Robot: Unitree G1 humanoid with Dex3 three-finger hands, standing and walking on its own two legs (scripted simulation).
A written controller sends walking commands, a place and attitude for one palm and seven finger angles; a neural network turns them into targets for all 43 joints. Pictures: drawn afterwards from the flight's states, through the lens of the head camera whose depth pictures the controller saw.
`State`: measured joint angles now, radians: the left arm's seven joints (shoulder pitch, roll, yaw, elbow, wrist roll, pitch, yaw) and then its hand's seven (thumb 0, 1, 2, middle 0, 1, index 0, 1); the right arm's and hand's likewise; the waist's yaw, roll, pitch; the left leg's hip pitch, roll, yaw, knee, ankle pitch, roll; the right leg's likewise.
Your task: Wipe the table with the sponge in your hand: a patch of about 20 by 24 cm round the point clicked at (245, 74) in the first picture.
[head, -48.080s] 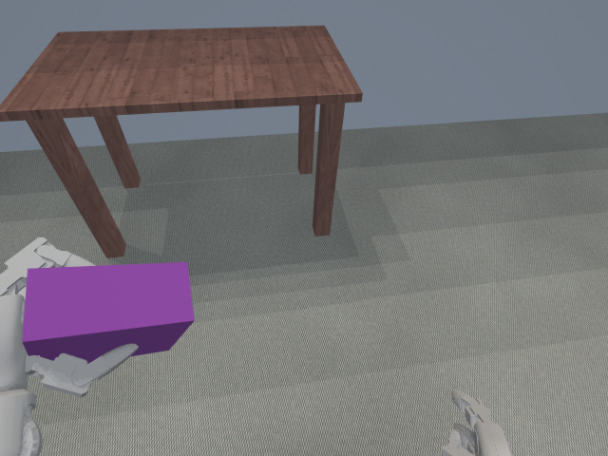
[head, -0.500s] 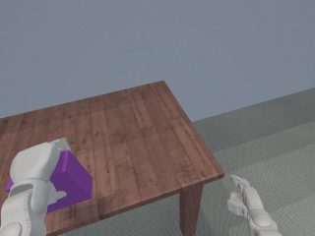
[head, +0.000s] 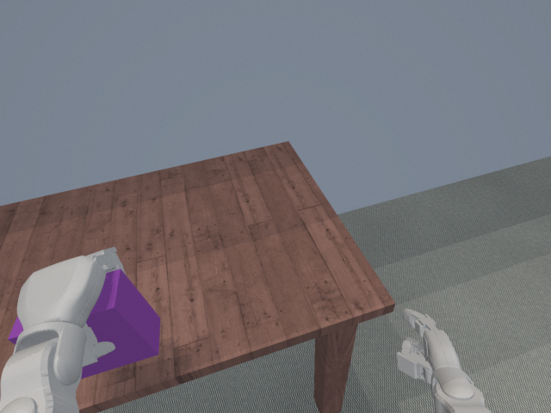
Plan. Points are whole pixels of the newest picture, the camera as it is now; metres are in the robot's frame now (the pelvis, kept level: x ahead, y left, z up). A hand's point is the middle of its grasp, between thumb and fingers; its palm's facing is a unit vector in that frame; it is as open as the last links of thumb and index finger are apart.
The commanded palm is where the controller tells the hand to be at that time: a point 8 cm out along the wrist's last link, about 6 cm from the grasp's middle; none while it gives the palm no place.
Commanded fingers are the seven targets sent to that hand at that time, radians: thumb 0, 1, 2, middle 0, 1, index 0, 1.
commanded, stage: bring the sponge back beside the body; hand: left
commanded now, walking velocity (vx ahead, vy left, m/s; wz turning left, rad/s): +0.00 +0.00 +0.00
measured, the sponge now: (103, 334) +0.18 +0.29 +0.05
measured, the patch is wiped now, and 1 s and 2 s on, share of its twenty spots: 0.95 0.95 0.95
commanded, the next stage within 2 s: step back with the hand held close in 0.18 s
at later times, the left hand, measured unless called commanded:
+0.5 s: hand (126, 287) +0.21 +0.24 +0.13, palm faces +0.29 -0.86 -0.42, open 10.0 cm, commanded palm +0.15 +0.28 +0.17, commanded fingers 0.00 0.10 1.30 -1.20 -1.60 -1.20 -1.60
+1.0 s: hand (72, 326) +0.15 +0.27 +0.14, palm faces +0.33 -0.88 -0.34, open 10.0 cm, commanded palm +0.09 +0.32 +0.17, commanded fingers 0.00 0.10 1.30 -1.20 -1.60 -1.20 -1.60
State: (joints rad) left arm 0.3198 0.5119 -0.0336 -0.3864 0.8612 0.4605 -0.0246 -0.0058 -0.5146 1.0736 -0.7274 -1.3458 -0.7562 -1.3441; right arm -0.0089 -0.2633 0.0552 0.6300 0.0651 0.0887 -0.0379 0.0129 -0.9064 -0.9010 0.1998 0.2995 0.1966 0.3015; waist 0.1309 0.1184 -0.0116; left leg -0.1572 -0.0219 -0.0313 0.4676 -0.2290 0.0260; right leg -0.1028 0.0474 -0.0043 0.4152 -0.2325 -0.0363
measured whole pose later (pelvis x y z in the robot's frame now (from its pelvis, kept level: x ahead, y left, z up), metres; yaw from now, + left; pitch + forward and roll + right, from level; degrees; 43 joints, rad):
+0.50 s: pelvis +0.00 -0.01 -0.01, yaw +1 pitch +1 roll -2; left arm 0.42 0.42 0.26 -0.50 -0.04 0.06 0.07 -0.01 -0.51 1.07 -0.73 -1.35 -0.76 -1.35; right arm 0.15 -0.23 0.08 0.48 0.04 0.05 -0.06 0.01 -0.91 -0.90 0.20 0.30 0.20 0.30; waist 0.04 0.01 0.00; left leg -0.33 -0.01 -0.07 0.57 -0.26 0.01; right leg -0.25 0.06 -0.04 0.48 -0.25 -0.04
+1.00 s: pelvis -0.05 +0.03 -0.02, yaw +3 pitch +2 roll -4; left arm 0.52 0.41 0.29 -0.62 -0.07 -0.08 0.12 -0.01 -0.52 1.07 -0.73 -1.35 -0.76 -1.35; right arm 0.21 -0.24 0.02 0.53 0.03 0.00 -0.08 0.01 -0.91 -0.90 0.20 0.30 0.20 0.30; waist -0.02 -0.01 -0.04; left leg -0.51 -0.02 -0.04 0.73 -0.24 0.06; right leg -0.41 0.03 -0.07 0.63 -0.27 0.00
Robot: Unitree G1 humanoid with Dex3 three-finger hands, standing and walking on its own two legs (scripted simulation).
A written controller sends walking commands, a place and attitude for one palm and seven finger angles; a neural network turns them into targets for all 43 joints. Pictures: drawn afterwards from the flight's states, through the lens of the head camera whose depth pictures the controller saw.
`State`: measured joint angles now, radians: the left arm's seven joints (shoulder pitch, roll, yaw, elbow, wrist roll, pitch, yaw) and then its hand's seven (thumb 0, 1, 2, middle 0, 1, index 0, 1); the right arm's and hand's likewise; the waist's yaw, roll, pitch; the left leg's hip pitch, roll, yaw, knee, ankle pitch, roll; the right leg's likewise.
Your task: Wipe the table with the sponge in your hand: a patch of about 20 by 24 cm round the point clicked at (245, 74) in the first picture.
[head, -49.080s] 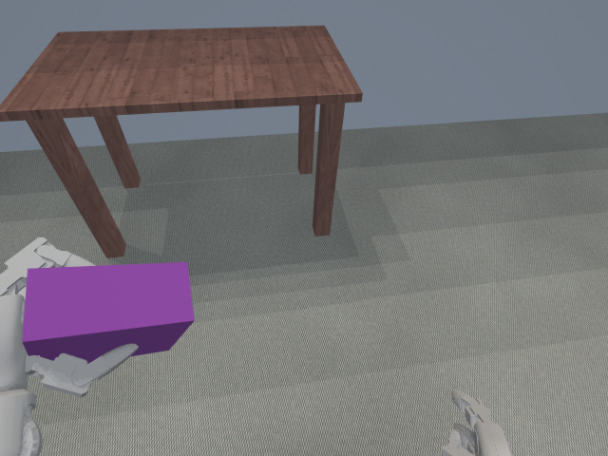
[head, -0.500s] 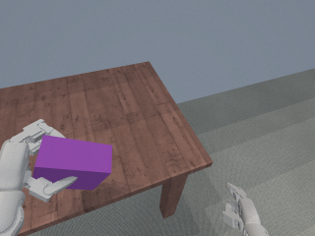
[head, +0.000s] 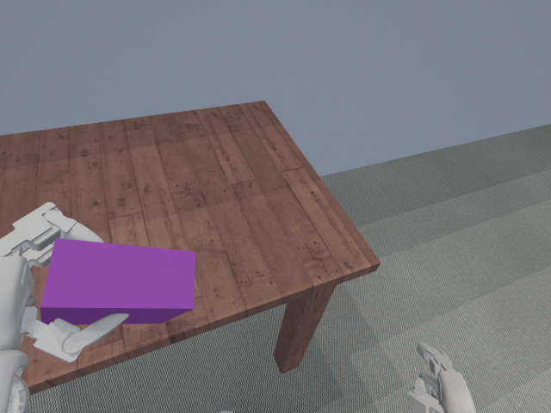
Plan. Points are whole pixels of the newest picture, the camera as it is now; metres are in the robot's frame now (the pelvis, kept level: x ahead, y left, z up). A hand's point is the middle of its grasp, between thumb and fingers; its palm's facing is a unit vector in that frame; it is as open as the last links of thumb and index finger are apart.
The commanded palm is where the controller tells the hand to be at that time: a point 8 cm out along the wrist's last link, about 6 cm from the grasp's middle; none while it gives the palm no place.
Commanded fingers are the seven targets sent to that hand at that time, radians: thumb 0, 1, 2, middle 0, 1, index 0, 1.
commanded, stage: step back with the hand held close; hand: left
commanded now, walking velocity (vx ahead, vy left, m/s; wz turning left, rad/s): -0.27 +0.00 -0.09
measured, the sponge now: (139, 289) +0.23 +0.18 +0.12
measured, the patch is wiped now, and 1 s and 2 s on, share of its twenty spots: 0.95 0.95 0.95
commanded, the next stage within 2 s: stop stepping back and stand still in 0.62 s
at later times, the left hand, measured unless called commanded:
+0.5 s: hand (23, 365) +0.13 +0.22 +0.19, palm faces +0.21 -0.90 -0.38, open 10.0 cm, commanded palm +0.09 +0.28 +0.20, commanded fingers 0.00 0.10 1.30 -1.20 -1.60 -1.20 -1.60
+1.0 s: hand out of the picture -0.02 +0.24 +0.19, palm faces +0.36 -0.84 -0.41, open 10.0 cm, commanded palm -0.06 +0.27 +0.20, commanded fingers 0.00 0.10 1.30 -1.20 -1.60 -1.20 -1.60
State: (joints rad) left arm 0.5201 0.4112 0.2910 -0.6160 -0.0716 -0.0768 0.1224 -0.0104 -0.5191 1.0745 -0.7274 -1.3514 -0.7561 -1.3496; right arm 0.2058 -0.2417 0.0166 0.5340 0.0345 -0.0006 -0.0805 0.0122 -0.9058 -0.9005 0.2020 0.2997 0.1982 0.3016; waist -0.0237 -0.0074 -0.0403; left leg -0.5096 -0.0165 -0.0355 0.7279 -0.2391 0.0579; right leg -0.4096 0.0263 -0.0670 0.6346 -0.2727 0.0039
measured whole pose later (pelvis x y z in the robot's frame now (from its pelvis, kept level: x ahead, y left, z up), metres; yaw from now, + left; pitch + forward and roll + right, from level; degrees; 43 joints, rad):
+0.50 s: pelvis -0.09 +0.01 +0.01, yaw -3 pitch +4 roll -3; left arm 0.56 0.44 0.33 -0.69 -0.07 -0.16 0.09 -0.01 -0.52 1.08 -0.73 -1.35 -0.76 -1.35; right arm 0.23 -0.18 0.03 0.60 0.03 0.00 -0.06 0.01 -0.90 -0.90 0.21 0.30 0.20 0.30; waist -0.02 -0.04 -0.07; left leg -0.53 -0.03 -0.04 0.98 -0.43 -0.01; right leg -0.29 0.04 0.03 0.52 -0.30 0.01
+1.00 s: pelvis -0.24 +0.00 +0.01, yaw -3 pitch +0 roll -2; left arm 0.46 0.40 0.34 -0.46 -0.06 -0.06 0.12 -0.01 -0.53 1.08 -0.73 -1.35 -0.76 -1.35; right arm 0.25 -0.20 0.05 0.60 0.03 -0.06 -0.05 0.01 -0.90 -0.90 0.20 0.30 0.20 0.30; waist -0.01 0.05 -0.08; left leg -0.47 0.02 -0.02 0.67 -0.30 0.01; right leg -0.19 0.04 -0.07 0.47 -0.25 -0.03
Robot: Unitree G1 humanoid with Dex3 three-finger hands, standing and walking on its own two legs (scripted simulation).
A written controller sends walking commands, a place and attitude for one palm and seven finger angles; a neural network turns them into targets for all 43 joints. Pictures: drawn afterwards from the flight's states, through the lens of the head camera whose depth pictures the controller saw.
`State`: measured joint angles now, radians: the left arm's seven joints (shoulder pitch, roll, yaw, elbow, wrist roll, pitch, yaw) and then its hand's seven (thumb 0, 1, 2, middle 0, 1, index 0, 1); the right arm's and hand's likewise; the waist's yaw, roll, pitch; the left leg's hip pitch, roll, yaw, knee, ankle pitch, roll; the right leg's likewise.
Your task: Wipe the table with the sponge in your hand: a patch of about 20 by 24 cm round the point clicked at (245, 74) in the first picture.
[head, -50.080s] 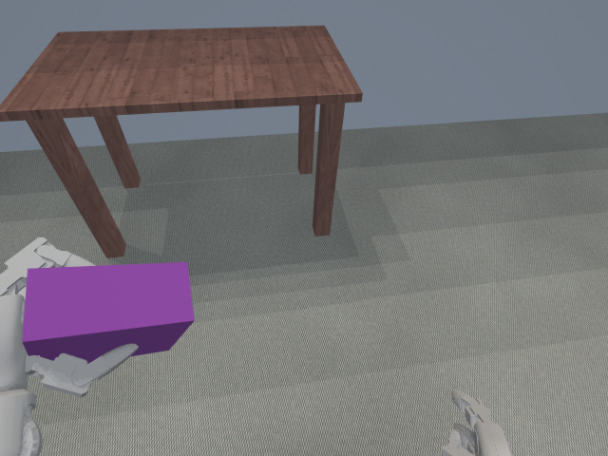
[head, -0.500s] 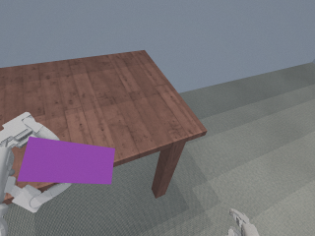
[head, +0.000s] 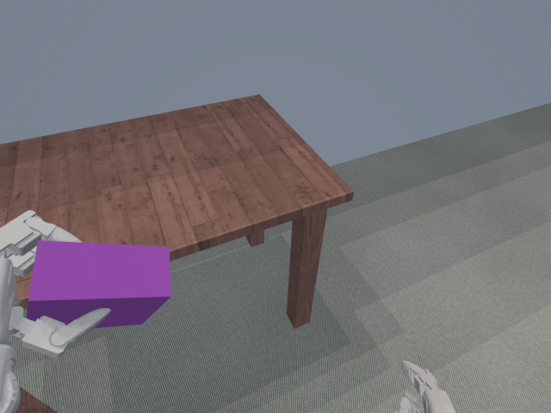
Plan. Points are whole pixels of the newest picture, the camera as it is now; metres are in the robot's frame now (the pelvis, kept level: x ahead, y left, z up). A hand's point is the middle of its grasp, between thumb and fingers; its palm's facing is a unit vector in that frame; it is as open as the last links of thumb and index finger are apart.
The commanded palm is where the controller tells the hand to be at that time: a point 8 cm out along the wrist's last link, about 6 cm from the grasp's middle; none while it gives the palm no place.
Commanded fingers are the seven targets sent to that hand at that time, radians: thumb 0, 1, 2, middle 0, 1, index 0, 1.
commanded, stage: stop stepping back and stand still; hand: left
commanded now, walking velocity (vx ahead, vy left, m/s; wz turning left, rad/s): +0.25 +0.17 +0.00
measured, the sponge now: (118, 288) +0.23 +0.21 +0.13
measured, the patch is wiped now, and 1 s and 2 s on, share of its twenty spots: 0.95 0.95 0.95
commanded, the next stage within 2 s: stand and wait in 1.28 s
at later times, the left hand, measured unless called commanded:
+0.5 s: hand (10, 395) +0.10 +0.24 +0.17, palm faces +0.44 -0.82 -0.38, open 10.0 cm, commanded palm +0.04 +0.28 +0.19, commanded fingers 0.00 0.10 1.30 -1.20 -1.60 -1.20 -1.60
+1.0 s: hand out of the picture +0.05 +0.22 +0.16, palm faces +0.41 -0.83 -0.38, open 10.0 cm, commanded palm -0.01 +0.26 +0.19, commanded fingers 0.00 0.10 1.30 -1.20 -1.60 -1.20 -1.60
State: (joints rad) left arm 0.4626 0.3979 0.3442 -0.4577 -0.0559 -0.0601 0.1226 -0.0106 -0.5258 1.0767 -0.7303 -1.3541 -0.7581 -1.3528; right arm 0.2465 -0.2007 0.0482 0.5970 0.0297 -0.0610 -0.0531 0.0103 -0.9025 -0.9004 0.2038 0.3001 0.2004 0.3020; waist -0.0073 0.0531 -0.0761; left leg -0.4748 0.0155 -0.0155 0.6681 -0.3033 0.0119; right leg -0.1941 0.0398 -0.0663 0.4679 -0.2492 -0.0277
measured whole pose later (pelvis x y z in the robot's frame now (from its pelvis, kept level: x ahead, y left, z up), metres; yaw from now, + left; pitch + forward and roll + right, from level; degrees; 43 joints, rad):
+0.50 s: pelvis -0.10 -0.01 -0.02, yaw +5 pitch -3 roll -1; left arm 0.38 0.37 0.31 -0.40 -0.05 -0.09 0.10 -0.01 -0.53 1.08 -0.73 -1.36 -0.76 -1.35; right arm 0.30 -0.24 0.01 0.65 0.05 -0.09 -0.06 0.01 -0.91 -0.90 0.20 0.30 0.20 0.30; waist -0.03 0.07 -0.05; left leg -0.26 0.08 -0.03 0.84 -0.49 0.02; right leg -0.36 0.02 -0.14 0.67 -0.25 -0.06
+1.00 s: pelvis -0.15 -0.03 -0.01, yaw +3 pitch -2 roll -2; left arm 0.44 0.37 0.33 -0.43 -0.04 -0.08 0.12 -0.01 -0.53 1.08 -0.73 -1.36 -0.76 -1.36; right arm 0.28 -0.21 0.04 0.63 0.04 -0.09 -0.05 0.01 -0.90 -0.90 0.20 0.30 0.20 0.30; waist -0.03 0.05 -0.05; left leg -0.33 0.07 0.01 0.70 -0.35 0.02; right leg -0.30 0.00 -0.06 0.56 -0.21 0.01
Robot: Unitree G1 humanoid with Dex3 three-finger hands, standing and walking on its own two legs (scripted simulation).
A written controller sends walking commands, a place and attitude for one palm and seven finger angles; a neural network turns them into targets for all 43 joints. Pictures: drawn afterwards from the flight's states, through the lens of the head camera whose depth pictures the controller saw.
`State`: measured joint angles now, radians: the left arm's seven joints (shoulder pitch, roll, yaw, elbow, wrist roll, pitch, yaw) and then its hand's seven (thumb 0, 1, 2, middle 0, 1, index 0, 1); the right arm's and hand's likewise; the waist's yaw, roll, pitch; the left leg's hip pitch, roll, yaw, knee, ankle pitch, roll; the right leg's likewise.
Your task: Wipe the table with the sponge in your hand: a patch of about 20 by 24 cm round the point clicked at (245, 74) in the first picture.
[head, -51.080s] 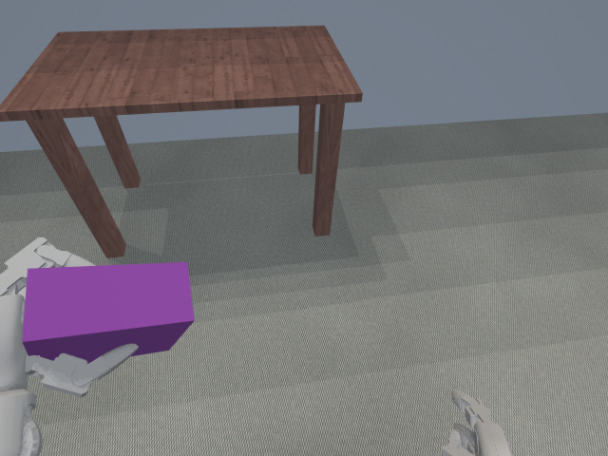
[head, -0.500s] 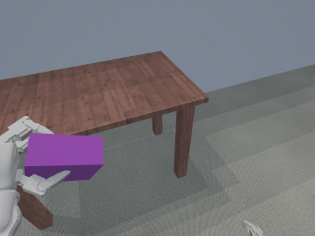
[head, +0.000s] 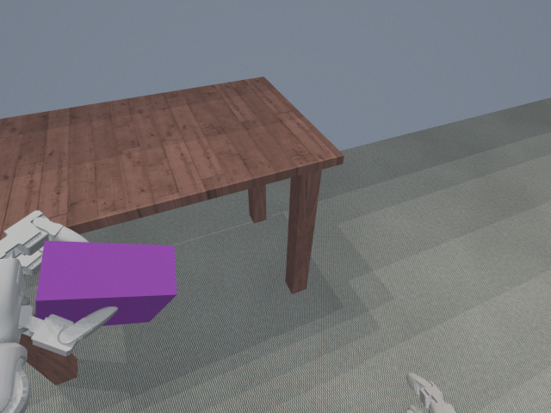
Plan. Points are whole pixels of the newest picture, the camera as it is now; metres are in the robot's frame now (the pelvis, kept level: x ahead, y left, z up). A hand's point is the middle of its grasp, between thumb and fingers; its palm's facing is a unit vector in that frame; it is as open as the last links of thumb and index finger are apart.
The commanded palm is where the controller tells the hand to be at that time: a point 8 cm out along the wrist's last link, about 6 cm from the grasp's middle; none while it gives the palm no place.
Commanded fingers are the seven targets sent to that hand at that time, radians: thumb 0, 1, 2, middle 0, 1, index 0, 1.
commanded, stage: stop stepping back and stand still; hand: left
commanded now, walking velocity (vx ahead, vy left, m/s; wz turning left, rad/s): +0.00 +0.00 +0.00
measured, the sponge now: (125, 287) +0.24 +0.20 +0.13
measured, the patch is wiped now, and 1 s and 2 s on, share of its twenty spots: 0.95 0.95 0.95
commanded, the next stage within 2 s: stand and wait in 0.28 s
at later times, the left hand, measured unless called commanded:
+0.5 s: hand (77, 297) +0.21 +0.23 +0.16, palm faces +0.36 -0.87 -0.33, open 10.0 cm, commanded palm +0.16 +0.28 +0.19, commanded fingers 0.00 0.10 1.30 -1.20 -1.60 -1.20 -1.60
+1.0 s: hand (62, 277) +0.22 +0.25 +0.17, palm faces +0.38 -0.86 -0.33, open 10.1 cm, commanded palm +0.18 +0.29 +0.19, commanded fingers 0.00 0.10 1.30 -1.20 -1.60 -1.20 -1.60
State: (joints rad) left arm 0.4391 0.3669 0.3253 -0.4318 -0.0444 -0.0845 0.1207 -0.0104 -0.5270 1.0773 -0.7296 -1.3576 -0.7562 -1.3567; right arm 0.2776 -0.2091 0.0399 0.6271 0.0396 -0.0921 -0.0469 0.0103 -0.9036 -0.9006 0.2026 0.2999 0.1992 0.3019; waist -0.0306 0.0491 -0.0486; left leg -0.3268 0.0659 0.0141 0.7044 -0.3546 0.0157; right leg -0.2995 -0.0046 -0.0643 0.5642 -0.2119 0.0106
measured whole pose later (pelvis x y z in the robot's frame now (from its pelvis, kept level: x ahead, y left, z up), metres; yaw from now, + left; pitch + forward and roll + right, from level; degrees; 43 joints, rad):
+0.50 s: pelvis +0.00 +0.00 +0.01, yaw +0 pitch -1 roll -1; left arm 0.51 0.33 0.27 -0.46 -0.06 -0.09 0.15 -0.01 -0.53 1.08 -0.73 -1.36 -0.76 -1.36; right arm 0.20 -0.21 0.02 0.63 0.02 -0.06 -0.06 0.01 -0.91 -0.90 0.20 0.30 0.20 0.30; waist -0.01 0.01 -0.03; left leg -0.26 0.01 -0.02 0.56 -0.29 0.01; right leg -0.28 0.02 -0.04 0.48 -0.19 -0.02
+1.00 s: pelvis +0.02 +0.01 +0.02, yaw +0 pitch -1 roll -1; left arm 0.49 0.35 0.28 -0.45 -0.07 -0.09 0.15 -0.01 -0.53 1.08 -0.73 -1.36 -0.76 -1.36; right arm 0.19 -0.21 0.03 0.59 0.02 -0.04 -0.07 0.01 -0.90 -0.90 0.20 0.30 0.20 0.30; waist 0.00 0.01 -0.04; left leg -0.19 -0.01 0.00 0.48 -0.27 0.03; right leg -0.22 0.00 -0.03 0.40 -0.17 0.01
